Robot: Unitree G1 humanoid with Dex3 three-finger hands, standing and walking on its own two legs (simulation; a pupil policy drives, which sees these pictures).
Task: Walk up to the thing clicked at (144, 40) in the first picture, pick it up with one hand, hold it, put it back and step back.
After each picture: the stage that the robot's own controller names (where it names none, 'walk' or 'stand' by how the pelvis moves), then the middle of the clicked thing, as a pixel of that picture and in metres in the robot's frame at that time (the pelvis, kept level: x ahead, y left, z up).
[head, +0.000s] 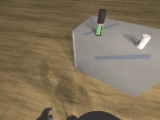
stand; (142, 41) +0.75 -0.43 +0.06
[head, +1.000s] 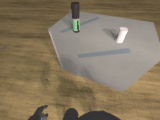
rise first; (121, 35) +0.72 -0.19 +0.10
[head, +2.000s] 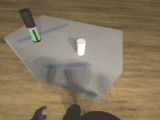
rise first; (80, 47) +0.53 +0.16 +0.09
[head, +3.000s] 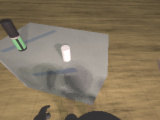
stand; (66, 53) +0.48 +0.23 +0.07
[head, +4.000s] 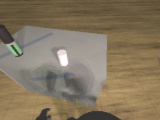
stand; (63, 58) +0.45 +0.23 +0.06
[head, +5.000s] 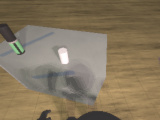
stand; (63, 56) +0.47 +0.24 +0.06
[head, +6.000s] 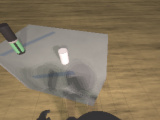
stand; (63, 56) +0.46 +0.24 +0.06
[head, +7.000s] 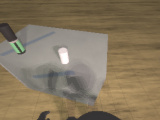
stand; (63, 56) +0.47 +0.24 +0.06
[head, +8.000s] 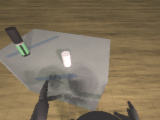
rise first; (66, 59) +0.45 +0.23 +0.06
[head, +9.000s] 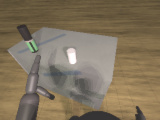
go down; (71, 56) +0.48 +0.22 +0.07
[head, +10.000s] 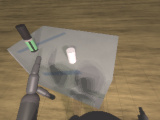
go down; (71, 55) +0.47 +0.22 +0.07
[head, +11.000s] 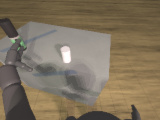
go down; (66, 54) +0.48 +0.21 +0.07
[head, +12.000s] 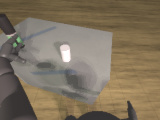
go down; (65, 53) +0.47 +0.21 +0.08
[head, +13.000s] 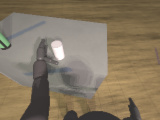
close in; (58, 50) +0.46 +0.22 +0.10
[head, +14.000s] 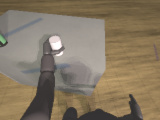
close; (56, 46) +0.48 +0.22 +0.11
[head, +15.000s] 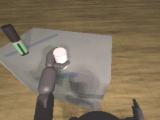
lift; (61, 58) +0.34 +0.20 +0.19
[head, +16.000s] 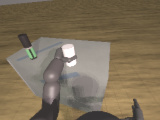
lift; (69, 55) +0.35 +0.15 +0.24
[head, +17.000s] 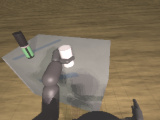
hold; (66, 56) +0.35 +0.17 +0.22
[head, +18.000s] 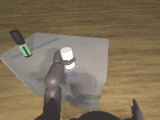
hold; (67, 58) +0.35 +0.17 +0.20
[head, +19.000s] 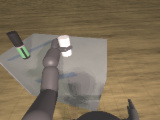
crouch; (65, 46) +0.42 +0.19 +0.24
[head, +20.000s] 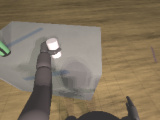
lower; (54, 48) +0.48 +0.23 +0.13
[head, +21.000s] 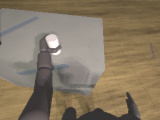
lower; (53, 45) +0.49 +0.23 +0.12
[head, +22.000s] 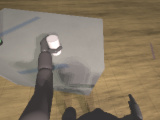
lower; (54, 45) +0.48 +0.23 +0.12
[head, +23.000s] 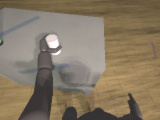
lower; (53, 45) +0.49 +0.23 +0.12
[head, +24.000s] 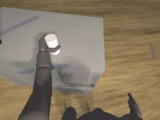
loosen; (53, 44) +0.49 +0.23 +0.12
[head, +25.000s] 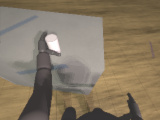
withdraw; (53, 45) +0.48 +0.23 +0.12
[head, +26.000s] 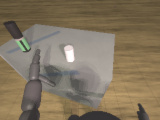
sink last; (69, 54) +0.47 +0.22 +0.09
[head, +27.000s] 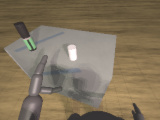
stand; (72, 52) +0.50 +0.21 +0.08
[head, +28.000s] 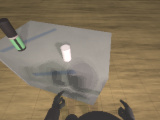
stand; (66, 53) +0.47 +0.22 +0.07
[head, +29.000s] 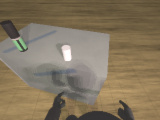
stand; (66, 53) +0.49 +0.23 +0.07
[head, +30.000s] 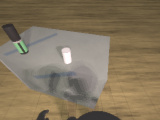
walk; (66, 55) +0.48 +0.22 +0.07
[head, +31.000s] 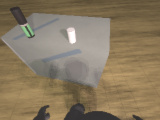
walk; (71, 35) +0.65 +0.23 +0.08
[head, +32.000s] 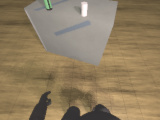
walk; (84, 9) +1.02 +0.15 +0.10
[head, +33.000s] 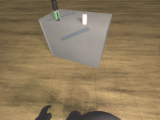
stand; (84, 19) +1.19 +0.19 +0.08
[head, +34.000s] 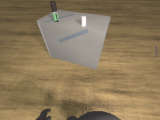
stand; (83, 21) +1.18 +0.17 +0.06
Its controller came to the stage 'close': yes
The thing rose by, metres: 0.21
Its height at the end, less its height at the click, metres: +0.00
